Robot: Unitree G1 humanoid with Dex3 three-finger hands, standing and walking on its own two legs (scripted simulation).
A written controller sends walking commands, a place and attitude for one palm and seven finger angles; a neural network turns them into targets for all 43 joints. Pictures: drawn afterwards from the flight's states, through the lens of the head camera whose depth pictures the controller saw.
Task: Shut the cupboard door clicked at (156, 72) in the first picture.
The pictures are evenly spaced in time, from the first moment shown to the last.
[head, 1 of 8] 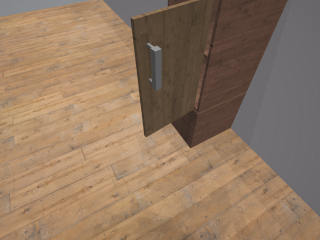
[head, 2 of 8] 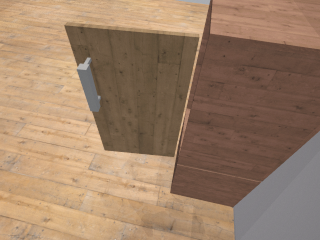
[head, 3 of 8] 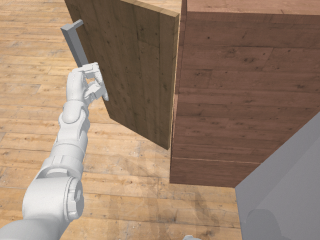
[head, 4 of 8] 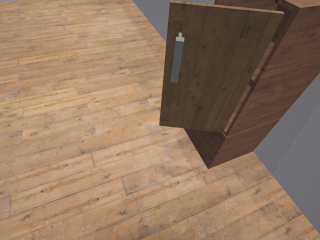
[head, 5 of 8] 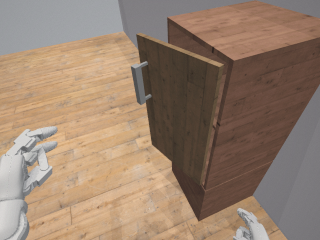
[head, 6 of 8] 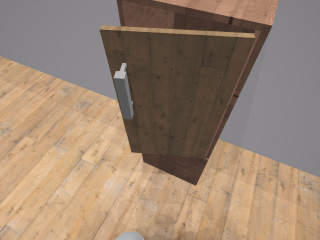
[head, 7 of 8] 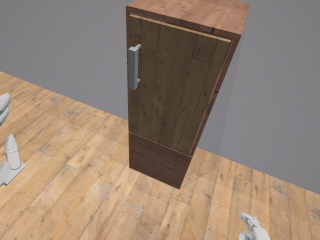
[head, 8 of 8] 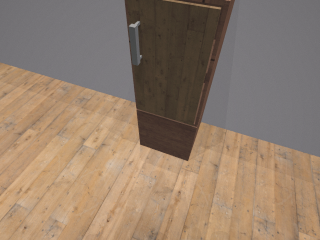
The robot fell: no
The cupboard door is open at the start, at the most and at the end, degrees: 97 97 0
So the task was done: yes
